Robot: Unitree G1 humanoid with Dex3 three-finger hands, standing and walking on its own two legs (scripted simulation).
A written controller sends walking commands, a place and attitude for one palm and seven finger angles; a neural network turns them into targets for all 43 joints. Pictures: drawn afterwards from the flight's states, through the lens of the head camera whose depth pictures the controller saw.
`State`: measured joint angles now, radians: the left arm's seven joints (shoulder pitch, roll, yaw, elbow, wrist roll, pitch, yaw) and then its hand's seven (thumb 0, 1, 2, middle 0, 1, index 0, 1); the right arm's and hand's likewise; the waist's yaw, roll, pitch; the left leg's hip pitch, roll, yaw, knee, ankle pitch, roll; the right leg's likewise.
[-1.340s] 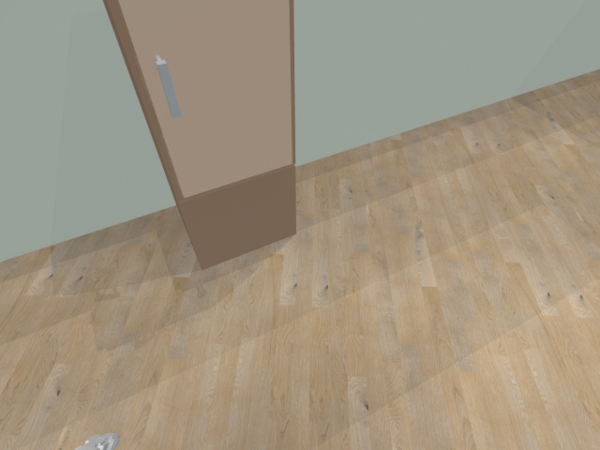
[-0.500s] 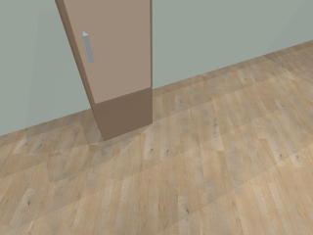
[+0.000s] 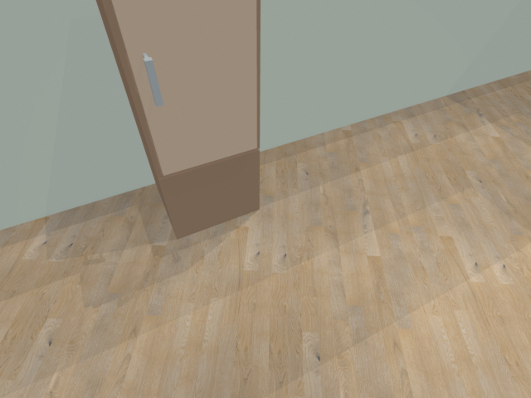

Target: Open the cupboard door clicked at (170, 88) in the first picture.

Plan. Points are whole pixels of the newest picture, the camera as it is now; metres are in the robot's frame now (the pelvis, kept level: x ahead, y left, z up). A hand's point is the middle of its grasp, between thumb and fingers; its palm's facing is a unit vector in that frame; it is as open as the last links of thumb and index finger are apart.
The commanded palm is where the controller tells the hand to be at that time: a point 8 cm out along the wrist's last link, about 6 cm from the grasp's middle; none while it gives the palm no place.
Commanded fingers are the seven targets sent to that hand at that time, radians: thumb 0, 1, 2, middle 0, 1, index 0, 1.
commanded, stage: look at it before walking up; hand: left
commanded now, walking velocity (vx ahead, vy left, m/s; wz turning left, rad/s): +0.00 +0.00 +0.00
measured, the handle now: (152, 79) +0.91 +0.38 +0.03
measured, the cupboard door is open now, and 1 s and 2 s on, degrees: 0 0 0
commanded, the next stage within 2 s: walk to a spot facing it in 0.10 s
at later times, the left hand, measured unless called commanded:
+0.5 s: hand out of the picture +0.06 +0.21 -0.18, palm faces -0.10 -0.95 -0.29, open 7.4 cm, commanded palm none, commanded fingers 0.00 0.90 0.90 -0.20 -0.30 -0.20 -0.30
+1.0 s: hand out of the picture +0.09 +0.19 -0.17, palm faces -0.22 -0.95 -0.20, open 7.4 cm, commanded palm none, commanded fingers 0.00 0.90 0.90 -0.20 -0.30 -0.20 -0.30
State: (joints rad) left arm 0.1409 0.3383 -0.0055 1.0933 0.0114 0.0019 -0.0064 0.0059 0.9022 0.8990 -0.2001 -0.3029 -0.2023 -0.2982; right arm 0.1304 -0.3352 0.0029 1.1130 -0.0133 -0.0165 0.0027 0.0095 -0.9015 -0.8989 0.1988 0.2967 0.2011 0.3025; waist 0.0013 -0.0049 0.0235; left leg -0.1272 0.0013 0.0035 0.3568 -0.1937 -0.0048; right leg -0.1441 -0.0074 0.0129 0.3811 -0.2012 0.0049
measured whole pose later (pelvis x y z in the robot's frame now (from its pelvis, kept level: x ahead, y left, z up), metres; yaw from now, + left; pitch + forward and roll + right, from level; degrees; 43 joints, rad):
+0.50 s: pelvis -0.01 -0.01 -0.02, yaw -7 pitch -1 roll +2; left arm 0.21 0.28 0.02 1.00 0.02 0.06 -0.01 0.01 0.90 0.90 -0.20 -0.30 -0.20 -0.30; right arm 0.14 -0.25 -0.02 1.00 -0.02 0.02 -0.01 0.01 -0.90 -0.90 0.20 0.30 0.20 0.30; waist 0.02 -0.02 0.06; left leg -0.22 0.04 0.12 0.54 -0.29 -0.02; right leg -0.32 0.02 0.09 0.64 -0.29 0.00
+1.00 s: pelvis +0.06 +0.00 +0.00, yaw -20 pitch +3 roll +0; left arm 0.40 0.20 0.07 0.98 0.03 0.00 -0.02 0.01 0.90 0.90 -0.20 -0.30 -0.20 -0.30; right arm 0.17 -0.23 -0.06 0.92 -0.02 -0.02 0.01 0.01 -0.91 -0.90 0.19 0.30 0.20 0.30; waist 0.07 -0.02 -0.01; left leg -0.36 0.02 0.01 0.64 -0.33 -0.04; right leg -0.22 0.08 0.21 0.43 -0.25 -0.02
